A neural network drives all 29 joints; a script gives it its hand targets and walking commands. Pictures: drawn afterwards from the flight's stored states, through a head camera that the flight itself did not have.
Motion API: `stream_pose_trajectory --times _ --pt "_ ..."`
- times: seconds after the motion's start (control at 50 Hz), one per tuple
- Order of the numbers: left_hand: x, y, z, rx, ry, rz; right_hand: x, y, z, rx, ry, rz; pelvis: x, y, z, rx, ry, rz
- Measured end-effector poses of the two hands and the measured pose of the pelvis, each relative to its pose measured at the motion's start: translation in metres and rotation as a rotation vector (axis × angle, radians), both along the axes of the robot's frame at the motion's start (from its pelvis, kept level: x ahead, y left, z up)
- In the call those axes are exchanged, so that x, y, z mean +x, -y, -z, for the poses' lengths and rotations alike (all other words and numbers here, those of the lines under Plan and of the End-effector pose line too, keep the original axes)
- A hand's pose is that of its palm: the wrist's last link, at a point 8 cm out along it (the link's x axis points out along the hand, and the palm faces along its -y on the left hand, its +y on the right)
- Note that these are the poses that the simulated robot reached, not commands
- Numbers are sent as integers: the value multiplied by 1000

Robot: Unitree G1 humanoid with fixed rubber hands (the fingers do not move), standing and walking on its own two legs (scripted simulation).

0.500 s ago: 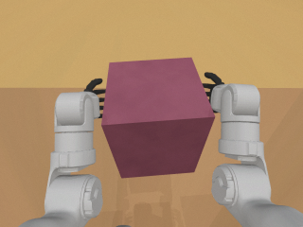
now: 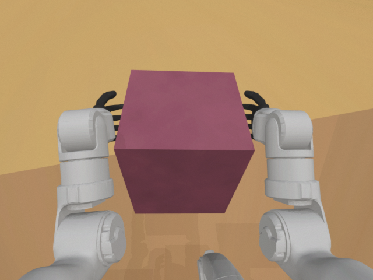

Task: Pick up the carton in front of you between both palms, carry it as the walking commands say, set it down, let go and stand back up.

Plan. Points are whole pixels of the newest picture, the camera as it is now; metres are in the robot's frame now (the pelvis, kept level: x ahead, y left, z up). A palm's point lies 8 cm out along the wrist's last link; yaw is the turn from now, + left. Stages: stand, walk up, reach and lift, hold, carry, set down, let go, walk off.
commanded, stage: carry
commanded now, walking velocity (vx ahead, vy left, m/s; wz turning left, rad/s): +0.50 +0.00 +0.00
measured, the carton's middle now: (181, 147) +0.38 -0.04 +0.08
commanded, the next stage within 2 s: none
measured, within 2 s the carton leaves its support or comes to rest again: neither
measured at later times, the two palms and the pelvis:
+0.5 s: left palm (79, 21) +0.70 +0.17 +0.22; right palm (197, 9) +0.72 -0.13 +0.23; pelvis +0.33 -0.01 +0.03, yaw +1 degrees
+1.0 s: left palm out of the picture +1.00 +0.14 +0.26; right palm out of the picture +1.03 -0.15 +0.26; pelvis +0.64 -0.03 +0.10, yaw +1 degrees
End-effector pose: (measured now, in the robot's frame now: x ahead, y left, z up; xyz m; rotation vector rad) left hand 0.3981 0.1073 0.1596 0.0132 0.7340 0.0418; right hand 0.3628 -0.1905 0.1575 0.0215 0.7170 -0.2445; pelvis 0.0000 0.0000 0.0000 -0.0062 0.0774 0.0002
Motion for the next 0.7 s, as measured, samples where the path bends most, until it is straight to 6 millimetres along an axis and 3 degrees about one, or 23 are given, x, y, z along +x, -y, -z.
stream_pose_trajectory --times 0.14,0.26,0.36,0.46,0.54,0.62,0.7 --pt "91 -3 -26 24 77 -68 120 -1 -27 19 76 -70 103 22 3 -39 12 -13" --pt "133 -35 -22 44 -17 -172 207 -35 -34 29 -17 -187 171 37 -23 -4 11 -15" --pt "186 -53 -45 38 14 -221 271 -55 -54 49 15 -217 228 35 -38 14 3 -24" --pt "262 -60 -63 28 43 -206 337 -60 -70 46 44 -194 299 21 -40 26 -7 -23" --pt "331 -54 -60 22 27 -128 380 -52 -66 1 27 -135 358 4 -36 51 15 -9" --pt "387 -32 -57 22 -37 -42 404 -32 -55 9 -37 -75 402 -7 -55 26 15 -10" --pt "440 -15 -66 8 -32 1 440 -15 -65 11 -31 -23 444 -9 -71 7 9 -2"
